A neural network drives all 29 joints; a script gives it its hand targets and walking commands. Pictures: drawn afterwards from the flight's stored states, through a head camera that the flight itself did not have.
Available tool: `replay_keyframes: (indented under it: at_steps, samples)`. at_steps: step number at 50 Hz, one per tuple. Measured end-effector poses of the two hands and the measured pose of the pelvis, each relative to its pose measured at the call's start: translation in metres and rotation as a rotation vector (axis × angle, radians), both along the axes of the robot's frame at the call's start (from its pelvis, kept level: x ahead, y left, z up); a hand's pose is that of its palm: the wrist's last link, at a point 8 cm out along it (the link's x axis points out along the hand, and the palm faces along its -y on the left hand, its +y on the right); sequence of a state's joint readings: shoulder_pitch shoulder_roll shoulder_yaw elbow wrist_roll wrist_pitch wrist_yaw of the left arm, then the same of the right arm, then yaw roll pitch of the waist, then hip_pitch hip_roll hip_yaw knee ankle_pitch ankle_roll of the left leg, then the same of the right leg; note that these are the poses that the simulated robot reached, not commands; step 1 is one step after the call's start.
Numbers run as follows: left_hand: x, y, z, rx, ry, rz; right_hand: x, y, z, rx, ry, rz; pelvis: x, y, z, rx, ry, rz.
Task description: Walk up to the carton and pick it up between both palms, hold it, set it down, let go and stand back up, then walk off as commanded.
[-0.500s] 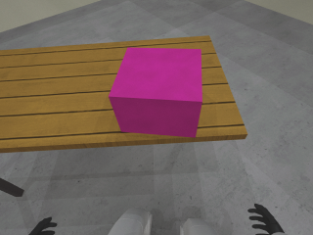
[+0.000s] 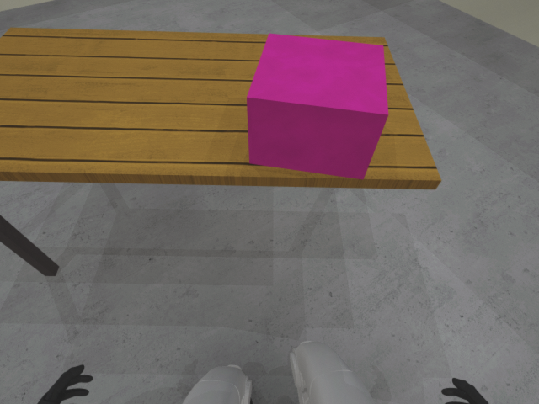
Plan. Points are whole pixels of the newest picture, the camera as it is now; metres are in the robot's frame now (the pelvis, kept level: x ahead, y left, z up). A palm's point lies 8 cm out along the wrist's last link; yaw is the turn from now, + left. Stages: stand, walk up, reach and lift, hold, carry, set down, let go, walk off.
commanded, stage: walk off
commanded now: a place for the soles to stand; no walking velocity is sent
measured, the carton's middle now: (315, 105) +0.70 -0.08 +0.00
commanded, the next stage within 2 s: none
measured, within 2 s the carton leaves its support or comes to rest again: neither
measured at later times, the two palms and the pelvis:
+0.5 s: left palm out of the picture -0.07 +0.30 -0.04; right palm out of the picture -0.03 -0.32 -0.11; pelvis -0.14 -0.03 +0.01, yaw +0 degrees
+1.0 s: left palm out of the picture -0.22 +0.34 -0.09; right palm out of the picture -0.15 -0.29 -0.08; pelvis -0.30 +0.01 +0.00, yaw +0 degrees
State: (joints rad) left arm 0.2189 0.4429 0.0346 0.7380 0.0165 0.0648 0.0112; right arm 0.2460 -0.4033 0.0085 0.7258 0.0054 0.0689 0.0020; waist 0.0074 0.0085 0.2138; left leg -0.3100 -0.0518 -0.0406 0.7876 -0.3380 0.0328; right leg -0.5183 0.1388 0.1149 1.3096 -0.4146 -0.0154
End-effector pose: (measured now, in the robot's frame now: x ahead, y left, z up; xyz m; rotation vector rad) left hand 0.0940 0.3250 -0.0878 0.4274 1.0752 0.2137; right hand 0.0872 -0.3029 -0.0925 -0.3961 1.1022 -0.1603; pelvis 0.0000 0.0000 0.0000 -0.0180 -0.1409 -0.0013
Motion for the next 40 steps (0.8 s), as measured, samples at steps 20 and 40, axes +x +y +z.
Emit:
replay_keyframes:
  at_steps: [20, 40]
  samples:
    - [-0.142, -0.029, 0.031, 0.089, 0.047, 0.011, -0.077, -0.020, -0.020, 0.099, -0.073, 0.028, -0.115, -0.035, 0.004, 0.054, 0.020, -0.004]
    - [-0.262, 0.019, 0.008, 0.021, 0.032, 0.031, -0.217, 0.017, 0.002, 0.013, -0.033, 0.032, -0.236, 0.014, 0.004, 0.001, 0.000, 0.019]
